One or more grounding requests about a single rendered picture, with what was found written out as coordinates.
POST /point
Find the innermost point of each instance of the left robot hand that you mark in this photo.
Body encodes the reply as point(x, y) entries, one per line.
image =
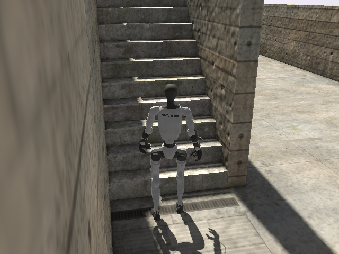
point(147, 146)

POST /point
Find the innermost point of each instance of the right robot hand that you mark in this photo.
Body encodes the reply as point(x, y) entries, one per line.
point(199, 153)

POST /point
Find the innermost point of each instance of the right robot forearm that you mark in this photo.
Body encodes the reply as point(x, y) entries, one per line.
point(195, 141)

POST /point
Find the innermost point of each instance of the robot left upper arm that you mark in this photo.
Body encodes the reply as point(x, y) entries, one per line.
point(150, 119)

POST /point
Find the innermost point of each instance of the left robot foot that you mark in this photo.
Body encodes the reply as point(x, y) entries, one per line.
point(156, 216)

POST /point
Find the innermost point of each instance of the robot right thigh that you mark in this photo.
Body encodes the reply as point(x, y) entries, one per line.
point(181, 155)

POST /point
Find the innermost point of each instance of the robot right upper arm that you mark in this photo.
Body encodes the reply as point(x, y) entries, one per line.
point(189, 120)

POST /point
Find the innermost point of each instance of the left robot forearm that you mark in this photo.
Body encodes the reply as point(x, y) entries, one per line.
point(144, 137)

